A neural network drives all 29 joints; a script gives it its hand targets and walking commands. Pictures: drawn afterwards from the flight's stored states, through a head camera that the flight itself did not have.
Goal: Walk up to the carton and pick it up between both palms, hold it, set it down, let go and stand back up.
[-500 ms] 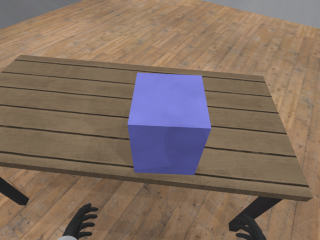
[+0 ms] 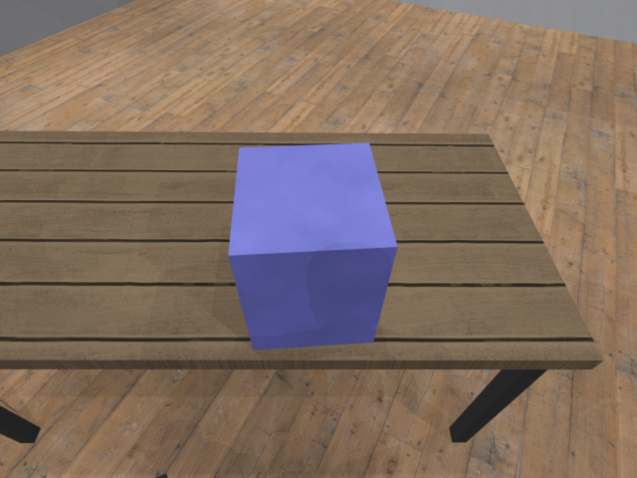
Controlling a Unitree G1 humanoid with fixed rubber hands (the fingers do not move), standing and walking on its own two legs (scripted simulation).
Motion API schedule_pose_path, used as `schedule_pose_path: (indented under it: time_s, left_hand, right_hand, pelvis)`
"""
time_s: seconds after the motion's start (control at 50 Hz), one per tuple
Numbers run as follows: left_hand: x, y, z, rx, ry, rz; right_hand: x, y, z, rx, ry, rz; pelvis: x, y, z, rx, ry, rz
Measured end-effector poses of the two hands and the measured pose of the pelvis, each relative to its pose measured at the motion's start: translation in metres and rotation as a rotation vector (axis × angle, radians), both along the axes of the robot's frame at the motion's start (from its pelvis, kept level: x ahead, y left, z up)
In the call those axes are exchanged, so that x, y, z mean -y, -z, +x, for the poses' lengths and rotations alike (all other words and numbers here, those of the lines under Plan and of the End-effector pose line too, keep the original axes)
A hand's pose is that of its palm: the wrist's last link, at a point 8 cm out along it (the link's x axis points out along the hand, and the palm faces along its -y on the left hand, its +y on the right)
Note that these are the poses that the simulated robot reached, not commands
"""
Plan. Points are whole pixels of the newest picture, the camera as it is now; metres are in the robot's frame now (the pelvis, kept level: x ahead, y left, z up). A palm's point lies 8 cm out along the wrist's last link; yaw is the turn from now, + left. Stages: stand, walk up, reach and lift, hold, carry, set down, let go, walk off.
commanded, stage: stand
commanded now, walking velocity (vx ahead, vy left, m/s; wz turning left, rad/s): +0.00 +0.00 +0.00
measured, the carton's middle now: (309, 249) +0.45 +0.03 -0.01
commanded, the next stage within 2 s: none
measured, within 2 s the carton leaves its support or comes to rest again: neither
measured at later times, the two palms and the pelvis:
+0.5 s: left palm out of the picture +0.07 +0.23 -0.13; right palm out of the picture +0.00 -0.24 -0.14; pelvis +0.01 +0.00 +0.00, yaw -2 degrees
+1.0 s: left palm out of the picture +0.04 +0.22 -0.14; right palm out of the picture -0.02 -0.21 -0.15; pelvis +0.02 +0.00 +0.00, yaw -2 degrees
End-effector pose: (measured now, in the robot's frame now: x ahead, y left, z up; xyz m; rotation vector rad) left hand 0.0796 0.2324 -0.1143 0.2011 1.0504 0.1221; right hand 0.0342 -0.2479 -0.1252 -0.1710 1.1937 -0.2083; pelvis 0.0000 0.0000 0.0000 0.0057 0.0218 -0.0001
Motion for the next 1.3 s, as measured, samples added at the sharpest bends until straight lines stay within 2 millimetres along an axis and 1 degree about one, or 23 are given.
schedule_pose_path:
  time_s: [0.18,0.32,0.48,0.62,0.7,0.88,1.14,1.3]
  left_hand:
    - [0.002,0.003,0.003,-0.028,-0.002,0.001]
    - [0.003,0.007,-0.002,-0.068,-0.012,0.007]
    - [0.004,0.012,-0.011,-0.129,-0.022,0.011]
    - [0.006,0.016,-0.022,-0.183,-0.034,0.003]
    - [0.007,0.018,-0.028,-0.216,-0.042,-0.003]
    - [0.012,0.023,-0.039,-0.274,-0.049,-0.010]
    - [0.013,0.027,-0.046,-0.310,-0.053,-0.015]
    - [0.012,0.028,-0.051,-0.333,-0.053,-0.020]
  right_hand:
    - [-0.005,0.006,-0.009,-0.031,0.035,0.012]
    - [-0.007,0.012,-0.018,-0.071,0.062,0.025]
    - [-0.010,0.015,-0.034,-0.128,0.094,0.036]
    - [-0.019,0.017,-0.050,-0.188,0.101,0.050]
    - [-0.023,0.018,-0.055,-0.211,0.107,0.055]
    - [-0.031,0.020,-0.058,-0.235,0.115,0.073]
    - [-0.042,0.022,-0.058,-0.249,0.118,0.088]
    - [-0.048,0.023,-0.064,-0.276,0.114,0.094]
  pelvis:
    - [-0.002,0.000,0.004,0.007,0.018,0.006]
    - [-0.002,0.000,0.007,0.015,0.028,0.010]
    - [-0.001,-0.001,0.010,0.024,0.037,0.008]
    - [-0.002,-0.002,0.012,0.030,0.040,0.006]
    - [-0.002,-0.002,0.013,0.032,0.042,0.008]
    - [-0.003,-0.002,0.017,0.041,0.044,0.005]
    - [-0.005,-0.002,0.020,0.049,0.042,0.003]
    - [-0.009,-0.002,0.020,0.053,0.041,0.001]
